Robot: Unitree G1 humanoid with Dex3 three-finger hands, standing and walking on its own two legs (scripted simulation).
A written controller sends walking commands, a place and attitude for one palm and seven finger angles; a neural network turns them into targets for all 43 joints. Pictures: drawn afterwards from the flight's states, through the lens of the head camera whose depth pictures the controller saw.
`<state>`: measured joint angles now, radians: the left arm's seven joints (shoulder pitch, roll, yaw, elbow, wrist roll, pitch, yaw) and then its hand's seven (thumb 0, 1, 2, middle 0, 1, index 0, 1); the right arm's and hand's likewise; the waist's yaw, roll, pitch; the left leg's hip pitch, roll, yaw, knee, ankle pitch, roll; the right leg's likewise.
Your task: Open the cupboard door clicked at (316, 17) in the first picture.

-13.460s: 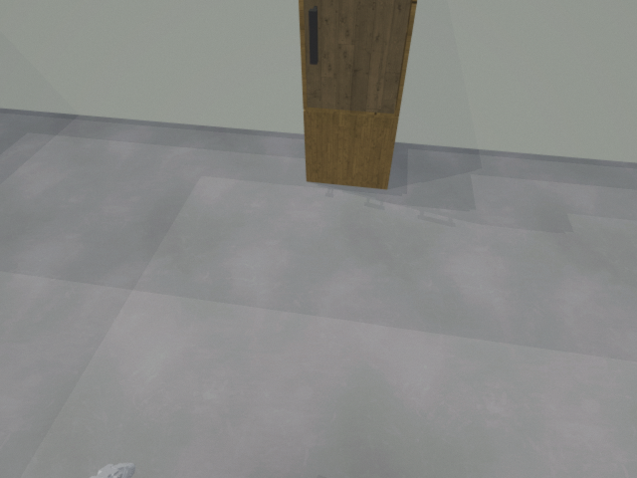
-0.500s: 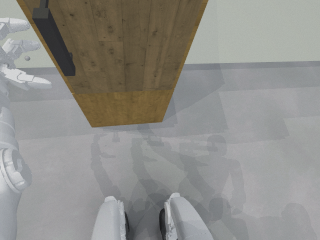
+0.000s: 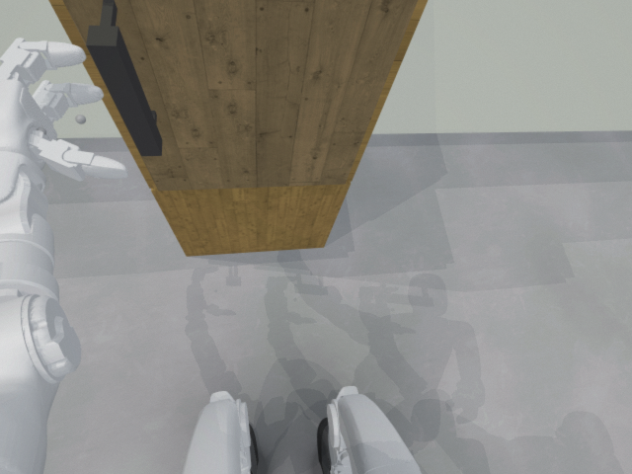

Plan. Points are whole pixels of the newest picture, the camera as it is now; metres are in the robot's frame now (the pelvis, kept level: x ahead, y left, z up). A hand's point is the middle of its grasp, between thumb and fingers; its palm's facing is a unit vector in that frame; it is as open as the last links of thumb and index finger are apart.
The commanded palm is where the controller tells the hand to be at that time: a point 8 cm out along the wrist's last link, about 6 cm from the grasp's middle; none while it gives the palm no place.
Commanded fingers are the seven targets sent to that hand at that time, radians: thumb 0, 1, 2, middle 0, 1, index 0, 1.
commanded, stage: slide the fingers in behind the handle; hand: left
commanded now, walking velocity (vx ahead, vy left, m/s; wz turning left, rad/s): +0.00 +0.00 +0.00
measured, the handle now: (133, 87) +0.57 +0.18 +0.05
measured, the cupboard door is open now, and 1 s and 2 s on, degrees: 0 0 1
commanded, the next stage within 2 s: close the thumb around the handle in 1.68 s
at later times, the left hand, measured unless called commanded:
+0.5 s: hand (111, 118) +0.52 +0.20 +0.06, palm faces +0.02 -1.00 -0.01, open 13.9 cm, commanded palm +0.50 +0.24 +0.06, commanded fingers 0.00 -0.50 0.30 -0.30 -1.20 -0.30 -1.20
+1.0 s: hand (138, 120) +0.52 +0.18 +0.05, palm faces +0.04 -1.00 -0.02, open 13.8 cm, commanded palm +0.50 +0.20 +0.06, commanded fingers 0.00 -0.50 0.30 -0.30 -1.20 -0.30 -1.20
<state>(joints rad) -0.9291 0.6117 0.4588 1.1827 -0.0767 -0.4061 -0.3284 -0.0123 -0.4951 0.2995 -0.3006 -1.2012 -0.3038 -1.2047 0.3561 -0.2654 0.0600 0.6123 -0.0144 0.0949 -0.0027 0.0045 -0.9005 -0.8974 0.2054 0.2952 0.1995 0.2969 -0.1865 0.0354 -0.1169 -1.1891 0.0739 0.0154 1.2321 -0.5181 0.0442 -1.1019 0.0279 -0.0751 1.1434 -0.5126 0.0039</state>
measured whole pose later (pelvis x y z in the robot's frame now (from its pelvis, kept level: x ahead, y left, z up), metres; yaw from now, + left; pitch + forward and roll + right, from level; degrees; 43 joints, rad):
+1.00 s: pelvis +0.00 -0.01 +0.00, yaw +1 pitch +27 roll -4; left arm -0.95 0.49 0.38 1.19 -0.06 -0.43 -0.20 -0.01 -0.50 0.30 -0.30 -1.20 -0.33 -1.24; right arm 0.36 -0.26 0.04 0.64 -0.03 0.08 0.01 0.01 -0.90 -0.90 0.20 0.30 0.20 0.30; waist -0.19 0.04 -0.13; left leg -1.20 0.07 0.00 1.23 -0.51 0.02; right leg -1.12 0.03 -0.09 1.17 -0.53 -0.02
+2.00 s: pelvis +0.01 -0.01 +0.00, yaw +1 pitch +26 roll -4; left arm -0.89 0.40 0.32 1.15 -0.08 -0.48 -0.12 -0.01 -0.28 0.39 -0.30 -1.22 -0.28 -1.23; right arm 0.36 -0.25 0.02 0.65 -0.03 0.09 0.03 0.01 -0.90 -0.90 0.20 0.29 0.20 0.30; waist -0.16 0.05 -0.14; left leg -1.14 0.06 0.01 1.20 -0.51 0.03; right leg -1.06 0.02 -0.07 1.14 -0.53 -0.01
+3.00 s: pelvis +0.02 -0.01 +0.02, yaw +1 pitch +22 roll -2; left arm -0.47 0.25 0.24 0.75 -0.15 -0.46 -0.13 0.01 0.65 0.69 -0.35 -1.35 -0.33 -1.35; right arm 0.36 -0.24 0.00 0.59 0.01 0.09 0.04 0.01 -0.90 -0.90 0.20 0.29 0.20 0.30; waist -0.11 0.04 -0.16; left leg -0.99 0.06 0.05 1.11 -0.51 0.02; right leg -0.94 0.02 -0.03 1.07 -0.52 -0.01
